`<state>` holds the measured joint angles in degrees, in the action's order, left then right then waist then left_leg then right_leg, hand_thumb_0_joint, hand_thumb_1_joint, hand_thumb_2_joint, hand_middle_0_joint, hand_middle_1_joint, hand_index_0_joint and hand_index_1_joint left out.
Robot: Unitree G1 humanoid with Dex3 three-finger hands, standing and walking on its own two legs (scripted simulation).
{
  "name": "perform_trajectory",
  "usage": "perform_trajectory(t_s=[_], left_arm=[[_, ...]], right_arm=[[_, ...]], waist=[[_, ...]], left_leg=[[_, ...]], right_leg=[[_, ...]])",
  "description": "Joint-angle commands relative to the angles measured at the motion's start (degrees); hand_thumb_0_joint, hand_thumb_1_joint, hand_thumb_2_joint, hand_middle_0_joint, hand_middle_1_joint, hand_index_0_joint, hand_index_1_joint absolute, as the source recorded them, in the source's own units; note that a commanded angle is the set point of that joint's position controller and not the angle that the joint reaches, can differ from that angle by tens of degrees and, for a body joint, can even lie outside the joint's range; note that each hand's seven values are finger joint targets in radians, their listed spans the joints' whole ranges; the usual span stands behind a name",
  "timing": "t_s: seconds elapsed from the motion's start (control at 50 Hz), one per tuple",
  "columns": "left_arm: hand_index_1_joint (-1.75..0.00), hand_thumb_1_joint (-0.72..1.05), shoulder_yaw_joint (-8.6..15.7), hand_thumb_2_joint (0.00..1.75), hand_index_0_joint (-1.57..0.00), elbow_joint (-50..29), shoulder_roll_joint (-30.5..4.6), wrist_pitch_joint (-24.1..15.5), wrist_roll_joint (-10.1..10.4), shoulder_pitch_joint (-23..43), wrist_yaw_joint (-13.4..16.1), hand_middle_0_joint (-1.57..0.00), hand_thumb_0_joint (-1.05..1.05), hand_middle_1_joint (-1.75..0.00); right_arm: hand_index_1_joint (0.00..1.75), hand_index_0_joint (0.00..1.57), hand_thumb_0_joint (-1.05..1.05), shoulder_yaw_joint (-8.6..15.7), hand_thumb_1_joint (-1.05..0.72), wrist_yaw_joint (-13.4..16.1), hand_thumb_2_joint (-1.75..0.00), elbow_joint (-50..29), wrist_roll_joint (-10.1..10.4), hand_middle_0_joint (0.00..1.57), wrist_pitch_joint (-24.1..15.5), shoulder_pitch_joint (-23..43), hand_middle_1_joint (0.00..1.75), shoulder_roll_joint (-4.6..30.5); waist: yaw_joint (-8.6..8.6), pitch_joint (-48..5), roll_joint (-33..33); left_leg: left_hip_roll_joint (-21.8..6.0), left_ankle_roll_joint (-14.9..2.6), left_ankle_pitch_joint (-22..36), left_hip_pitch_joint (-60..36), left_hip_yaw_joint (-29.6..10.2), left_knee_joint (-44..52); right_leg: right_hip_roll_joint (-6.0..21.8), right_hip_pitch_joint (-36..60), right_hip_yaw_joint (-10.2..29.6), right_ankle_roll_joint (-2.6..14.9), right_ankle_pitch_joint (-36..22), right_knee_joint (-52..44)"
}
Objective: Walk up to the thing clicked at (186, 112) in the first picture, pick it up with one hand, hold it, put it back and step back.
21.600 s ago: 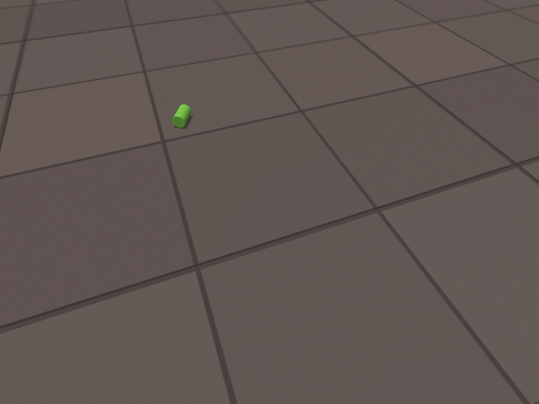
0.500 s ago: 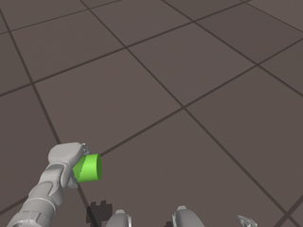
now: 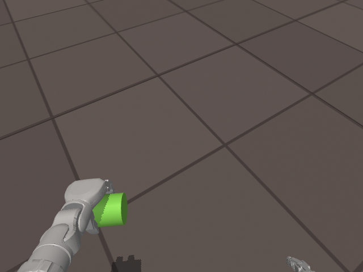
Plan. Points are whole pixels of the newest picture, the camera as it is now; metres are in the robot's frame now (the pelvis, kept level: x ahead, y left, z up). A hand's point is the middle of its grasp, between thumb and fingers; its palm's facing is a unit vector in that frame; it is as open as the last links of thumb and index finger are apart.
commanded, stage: hold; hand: left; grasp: from above
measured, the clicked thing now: (98, 210) +0.31 +0.22 -0.11
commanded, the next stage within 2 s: crouch in 1.72 s
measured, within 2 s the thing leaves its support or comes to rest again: neither
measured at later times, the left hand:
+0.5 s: hand (90, 206) +0.30 +0.22 -0.05, palm faces -0.48 -0.04 -0.88, open 10.5 cm
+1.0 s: hand (88, 209) +0.28 +0.21 -0.03, palm faces -0.47 -0.04 -0.88, open 10.5 cm
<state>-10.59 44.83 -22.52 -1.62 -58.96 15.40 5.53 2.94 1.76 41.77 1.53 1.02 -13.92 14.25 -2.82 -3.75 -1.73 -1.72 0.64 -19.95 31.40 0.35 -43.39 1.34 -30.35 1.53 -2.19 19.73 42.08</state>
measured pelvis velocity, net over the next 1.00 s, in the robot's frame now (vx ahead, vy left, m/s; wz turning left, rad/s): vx -0.01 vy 0.00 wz -0.01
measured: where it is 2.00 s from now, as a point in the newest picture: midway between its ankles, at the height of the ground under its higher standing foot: outside the picture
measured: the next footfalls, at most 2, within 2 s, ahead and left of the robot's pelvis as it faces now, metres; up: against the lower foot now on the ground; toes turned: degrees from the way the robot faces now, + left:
none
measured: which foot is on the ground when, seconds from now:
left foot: down 0.00-1.00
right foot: down 0.00-1.00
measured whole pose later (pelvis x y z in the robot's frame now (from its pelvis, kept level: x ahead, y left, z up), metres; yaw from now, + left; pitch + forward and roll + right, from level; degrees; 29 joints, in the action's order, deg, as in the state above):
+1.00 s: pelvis -0.01 +0.00 +0.02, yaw -1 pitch +2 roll +0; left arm -11.6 37.0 -22.9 -1.9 -57.8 12.5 -1.5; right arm 2.5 2.3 39.3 2.6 2.6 -11.7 14.6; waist -0.7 -1.3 -2.8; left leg -1.5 0.7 -15.1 20.1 1.3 -33.1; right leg 1.5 -20.0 2.2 -2.0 15.3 33.1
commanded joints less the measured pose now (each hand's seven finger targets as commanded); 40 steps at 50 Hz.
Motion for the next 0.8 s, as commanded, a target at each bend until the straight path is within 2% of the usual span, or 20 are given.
perform_trajectory(t_s=[0.0,0.1,0.14,0.18,0.24,0.26,0.3,0.32,0.48,0.5,0.52,0.62,0.72,0.74,0.78], left_arm=[[-0.56,0.79,6.4,0.86,-1.16,-13.3,-13.3,0.1,0.4,21.5,2.5,-1.18,0.0,-0.54],[-0.55,0.77,5.5,0.85,-1.15,-13.5,-12.4,0.0,0.8,20.8,0.9,-1.17,0.0,-0.52],[-0.55,0.79,5.8,0.84,-1.16,-13.6,-12.9,0.0,0.6,20.2,0.3,-1.18,0.0,-0.53],[-0.54,0.79,5.8,0.82,-1.16,-14.8,-12.7,0.1,0.6,19.6,-0.2,-1.18,0.0,-0.52],[-0.54,0.77,5.6,0.82,-1.15,-15.2,-12.6,-0.2,0.6,19.7,-0.9,-1.17,0.0,-0.51],[-0.54,0.78,6.3,0.83,-1.15,-15.8,-13.4,-0.2,0.6,20.1,-0.8,-1.17,0.0,-0.52],[-0.55,0.78,5.6,0.84,-1.15,-16.0,-12.7,-0.1,0.4,19.9,-0.9,-1.18,0.0,-0.52],[-0.54,0.78,6.5,0.84,-1.16,-16.2,-13.3,-0.2,0.4,19.7,-0.9,-1.18,0.0,-0.51],[-0.54,0.77,6.4,0.85,-1.14,-18.4,-13.4,0.2,0.4,20.0,-1.9,-1.17,0.0,-0.51],[-0.54,0.77,6.5,0.85,-1.15,-19.4,-13.3,0.1,0.6,19.8,-2.1,-1.18,0.0,-0.51],[-0.53,0.77,6.3,0.85,-1.16,-18.5,-13.1,0.2,0.5,19.0,-2.2,-1.19,0.0,-0.5],[-0.54,0.78,6.7,0.84,-1.15,-19.5,-13.5,-0.1,0.6,19.1,-2.8,-1.18,0.0,-0.51],[-0.55,0.78,6.7,0.83,-1.15,-20.3,-13.2,-0.1,0.9,19.4,-3.0,-1.18,0.0,-0.52],[-0.54,0.79,6.8,0.83,-1.16,-20.0,-13.6,-0.1,1.0,19.2,-3.1,-1.19,0.0,-0.52],[-0.55,0.79,6.3,0.84,-1.16,-20.5,-13.1,-0.3,0.9,19.2,-3.4,-1.18,0.0,-0.53]], right_arm=[[0.3,0.2,0.0,2.8,-0.89,0.9,-0.89,-5.5,0.3,0.2,-2.0,0.1,0.3,8.9],[0.3,0.2,0.0,2.7,-0.89,0.9,-0.89,-5.9,0.4,0.2,-1.7,0.9,0.3,8.7],[0.3,0.2,0.0,2.7,-0.89,0.8,-0.89,-6.5,0.5,0.2,-1.6,1.4,0.3,8.9],[0.3,0.2,0.0,2.8,-0.89,0.8,-0.89,-6.7,0.5,0.2,-1.4,1.5,0.3,8.7],[0.3,0.2,0.0,2.8,-0.89,0.8,-0.89,-7.0,0.5,0.2,-1.2,1.6,0.3,8.9],[0.3,0.2,0.0,2.9,-0.89,0.8,-0.9,-7.3,0.6,0.2,-1.2,2.2,0.3,8.9],[0.3,0.2,0.0,2.6,-0.89,0.7,-0.9,-8.0,0.7,0.2,-1.0,2.4,0.3,8.8],[0.3,0.2,0.0,2.8,-0.89,0.7,-0.9,-8.1,0.7,0.2,-1.0,2.4,0.3,9.1],[0.3,0.2,0.0,2.7,-0.89,0.7,-0.9,-8.4,0.8,0.2,-0.8,2.9,0.3,9.0],[0.3,0.2,0.0,2.6,-0.89,0.8,-0.9,-8.7,0.8,0.2,-0.7,3.3,0.3,8.7],[0.3,0.2,0.0,2.6,-0.89,0.8,-0.9,-8.8,0.8,0.2,-0.7,3.5,0.3,8.8],[0.3,0.2,0.0,2.4,-0.89,0.9,-0.9,-9.2,1.0,0.2,-0.7,4.4,0.3,8.6],[0.3,0.2,0.0,2.2,-0.89,0.9,-0.9,-9.5,1.0,0.2,-0.8,4.6,0.3,8.7],[0.3,0.2,0.0,2.3,-0.89,0.9,-0.9,-9.6,1.1,0.2,-0.8,5.2,0.3,8.7],[0.3,0.2,0.0,2.1,-0.89,1.0,-0.9,-9.9,1.1,0.2,-0.9,5.5,0.3,8.5]], waist=[[0.35,-17.7,-1.8],[0.47,-16.3,-1.2],[0.8,-15.9,-0.6],[1.36,-17.0,-1.3],[0.85,-16.0,-0.9],[1.47,-16.1,-2.0],[1.31,-14.5,-0.7],[1.33,-14.6,-0.9],[1.37,-15.3,-1.5],[1.83,-15.2,-1.1],[1.44,-14.7,-0.5],[2.12,-14.2,-1.3],[1.82,-13.5,-0.7],[2.43,-12.9,-1.2],[2.25,-12.7,-1.5]], left_leg=[[2.1,0.0,16.7,-15.9,0.0,6.6],[2.3,-0.21,17.3,-16.5,0.4,7.9],[2.5,-0.37,16.9,-16.2,0.6,8.2],[2.5,-0.3,19.0,-17.2,0.7,8.4],[2.3,-0.26,19.3,-17.7,0.6,9.0],[2.4,-0.2,19.3,-18.0,0.7,9.2],[2.4,-0.44,17.5,-17.3,0.7,9.9],[2.5,-0.38,16.8,-17.6,0.8,10.1],[2.2,-0.49,18.0,-19.3,0.9,11.1],[2.4,-0.66,18.0,-19.1,1.0,11.3],[2.4,-0.78,17.3,-19.3,1.2,11.4],[2.6,-0.79,15.3,-19.3,1.4,12.5],[2.2,-0.74,14.3,-19.8,1.0,13.4],[2.0,-0.57,13.9,-19.8,0.8,13.9],[2.3,-0.66,13.1,-19.7,0.9,14.2]], right_leg=[[-3.1,6.0,-1.6,2.27,-14.5,-7.2],[-3.0,7.4,-1.4,2.17,-15.4,-8.5],[-2.9,8.3,-1.4,2.08,-15.2,-9.1],[-2.9,9.3,-1.3,2.19,-17.1,-8.8],[-3.1,9.6,-1.7,2.24,-16.9,-9.1],[-3.1,9.5,-1.6,2.32,-16.8,-9.4],[-3.0,9.4,-1.6,2.24,-15.5,-10.2],[-3.0,9.5,-1.5,2.3,-14.8,-10.3],[-3.1,10.6,-1.5,2.31,-15.6,-11.0],[-3.0,10.9,-1.3,2.26,-15.9,-11.3],[-3.0,11.1,-1.3,2.2,-15.4,-11.6],[-2.9,11.5,-1.2,2.23,-13.5,-12.6],[-3.0,11.8,-1.3,2.29,-12.4,-13.3],[-3.2,11.9,-1.6,2.41,-11.6,-13.3],[-3.0,11.6,-1.4,2.44,-11.0,-13.8]])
